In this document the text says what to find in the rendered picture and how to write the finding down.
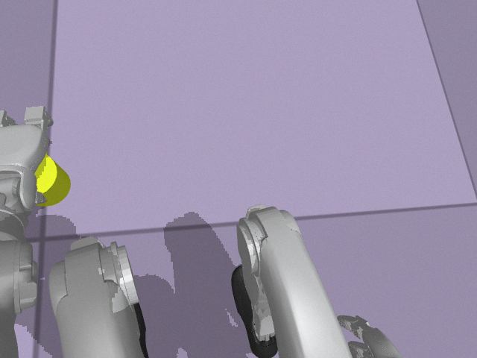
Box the right robot foot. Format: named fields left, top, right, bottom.
left=231, top=265, right=278, bottom=358

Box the right robot hand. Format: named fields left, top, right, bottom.
left=337, top=315, right=403, bottom=358

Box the left robot arm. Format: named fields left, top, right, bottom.
left=0, top=165, right=38, bottom=358

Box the left robot hand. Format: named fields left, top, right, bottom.
left=0, top=106, right=54, bottom=204

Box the mug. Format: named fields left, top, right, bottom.
left=34, top=152, right=71, bottom=207

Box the left robot foot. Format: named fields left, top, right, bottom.
left=134, top=303, right=149, bottom=358

